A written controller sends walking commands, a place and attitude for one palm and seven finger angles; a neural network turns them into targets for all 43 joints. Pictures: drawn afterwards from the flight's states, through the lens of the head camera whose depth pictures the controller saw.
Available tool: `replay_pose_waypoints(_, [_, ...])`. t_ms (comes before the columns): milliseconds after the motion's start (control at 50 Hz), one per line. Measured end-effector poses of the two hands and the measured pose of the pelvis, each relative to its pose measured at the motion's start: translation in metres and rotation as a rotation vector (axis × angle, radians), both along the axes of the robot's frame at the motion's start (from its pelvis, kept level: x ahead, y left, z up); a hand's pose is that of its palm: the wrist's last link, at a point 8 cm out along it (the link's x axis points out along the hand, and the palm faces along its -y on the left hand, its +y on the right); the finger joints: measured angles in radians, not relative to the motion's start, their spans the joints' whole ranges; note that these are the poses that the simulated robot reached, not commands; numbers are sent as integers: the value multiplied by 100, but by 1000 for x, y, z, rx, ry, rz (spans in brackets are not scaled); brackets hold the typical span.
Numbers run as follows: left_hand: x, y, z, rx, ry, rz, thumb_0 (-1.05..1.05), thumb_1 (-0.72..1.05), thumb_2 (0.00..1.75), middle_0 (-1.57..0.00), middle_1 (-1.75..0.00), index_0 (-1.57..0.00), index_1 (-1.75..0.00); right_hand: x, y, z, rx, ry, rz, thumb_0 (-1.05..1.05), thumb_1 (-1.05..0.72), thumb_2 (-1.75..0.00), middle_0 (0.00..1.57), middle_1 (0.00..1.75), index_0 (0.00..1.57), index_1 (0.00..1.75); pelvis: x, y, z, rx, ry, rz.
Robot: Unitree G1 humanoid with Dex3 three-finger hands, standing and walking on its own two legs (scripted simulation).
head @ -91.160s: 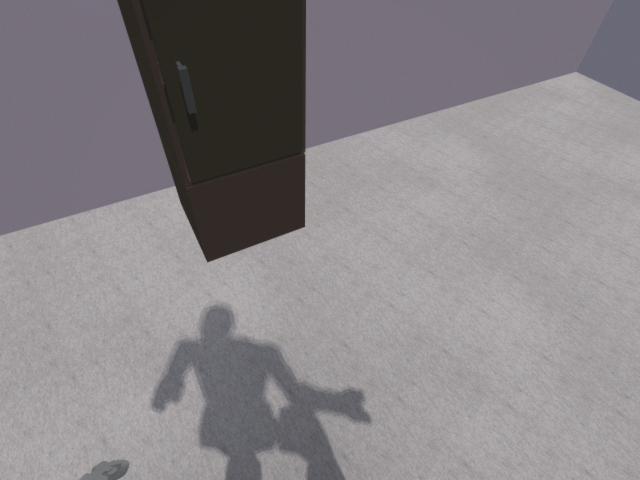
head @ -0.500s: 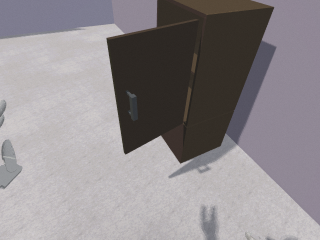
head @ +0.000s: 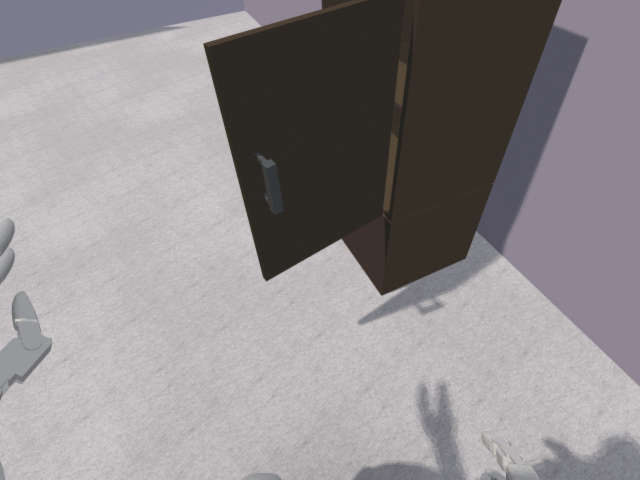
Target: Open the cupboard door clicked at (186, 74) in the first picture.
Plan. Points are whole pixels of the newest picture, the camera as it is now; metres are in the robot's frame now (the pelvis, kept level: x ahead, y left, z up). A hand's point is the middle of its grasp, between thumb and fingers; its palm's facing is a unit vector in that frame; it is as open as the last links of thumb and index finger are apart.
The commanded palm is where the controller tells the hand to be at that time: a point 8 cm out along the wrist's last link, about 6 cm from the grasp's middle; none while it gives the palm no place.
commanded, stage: stop stepping back and stand still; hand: left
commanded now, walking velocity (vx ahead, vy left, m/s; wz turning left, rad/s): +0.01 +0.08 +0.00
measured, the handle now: (267, 183) +0.65 +0.15 -0.02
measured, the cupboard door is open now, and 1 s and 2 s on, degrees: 100 100 100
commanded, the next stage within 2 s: let the arm hang, fingers relaxed in 0.06 s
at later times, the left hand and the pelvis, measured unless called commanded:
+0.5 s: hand out of the picture +0.08 +0.20 -0.16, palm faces +0.06 -0.98 -0.17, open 7.0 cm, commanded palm none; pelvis +0.01 +0.02 +0.00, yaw +2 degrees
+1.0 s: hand out of the picture +0.02 +0.23 -0.16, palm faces +0.02 -0.98 -0.21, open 7.4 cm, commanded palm none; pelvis +0.02 +0.05 +0.01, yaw +0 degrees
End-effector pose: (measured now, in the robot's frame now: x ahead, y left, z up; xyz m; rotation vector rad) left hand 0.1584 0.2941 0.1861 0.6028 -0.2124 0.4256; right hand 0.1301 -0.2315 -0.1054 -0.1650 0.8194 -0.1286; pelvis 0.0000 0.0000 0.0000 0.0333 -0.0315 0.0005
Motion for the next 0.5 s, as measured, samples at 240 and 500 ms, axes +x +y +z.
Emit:
replay_pose_waypoints(240, [40,17,-82,-125,305,-45,1,90,90,-20,-30,-20,-30,34,-19,7,-88,3,64,1,-91,-90,20,30,20,30,15,17,-5,-26,47,29])
replay_pose_waypoints(500, [-94,-46,-322,-698,1302,149,-2,99,90,-21,-30,-20,-30,-38,30,-19,-27,374,67,1,-91,-90,20,30,20,30,11,23,1,-25,13,36])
